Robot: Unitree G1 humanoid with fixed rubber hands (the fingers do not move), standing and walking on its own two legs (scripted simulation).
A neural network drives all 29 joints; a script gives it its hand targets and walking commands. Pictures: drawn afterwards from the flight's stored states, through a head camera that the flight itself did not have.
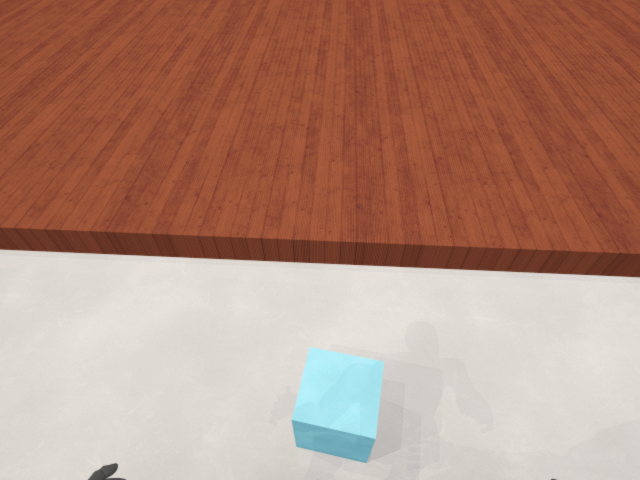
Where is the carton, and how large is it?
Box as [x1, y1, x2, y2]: [292, 347, 383, 462]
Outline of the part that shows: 310,347 292,416 292,424 296,446 366,462 375,439 383,362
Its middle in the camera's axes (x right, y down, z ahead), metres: +0.05 +0.47 +1.10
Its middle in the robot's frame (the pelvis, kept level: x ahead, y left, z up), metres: +0.44 -0.03 -0.66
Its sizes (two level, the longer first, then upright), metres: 0.210 0.200 0.250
